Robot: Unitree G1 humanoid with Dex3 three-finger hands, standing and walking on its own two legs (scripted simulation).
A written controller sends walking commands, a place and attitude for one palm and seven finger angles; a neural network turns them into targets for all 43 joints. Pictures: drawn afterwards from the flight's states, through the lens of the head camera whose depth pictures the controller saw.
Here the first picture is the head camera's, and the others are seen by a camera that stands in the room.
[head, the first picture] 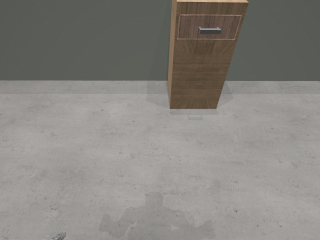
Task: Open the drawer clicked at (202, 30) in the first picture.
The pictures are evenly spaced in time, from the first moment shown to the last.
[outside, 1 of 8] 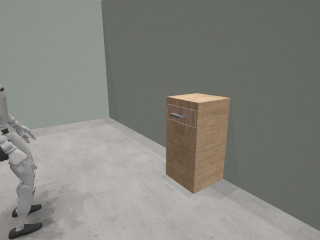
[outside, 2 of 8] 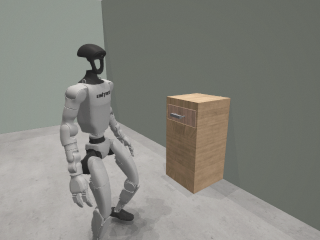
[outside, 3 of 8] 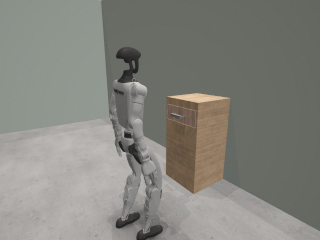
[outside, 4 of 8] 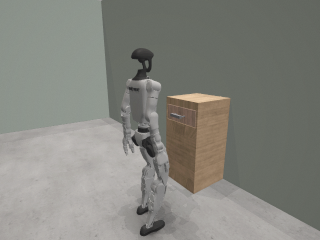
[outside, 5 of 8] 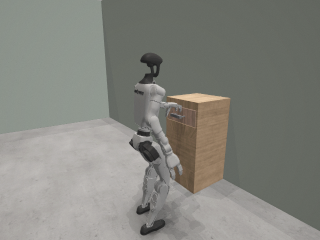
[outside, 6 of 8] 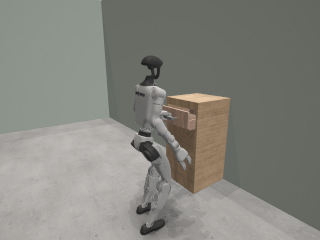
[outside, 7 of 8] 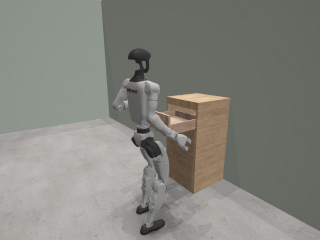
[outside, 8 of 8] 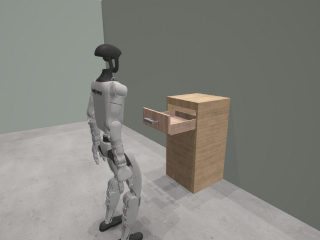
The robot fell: no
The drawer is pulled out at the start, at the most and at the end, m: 0.00 0.30 0.30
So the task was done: yes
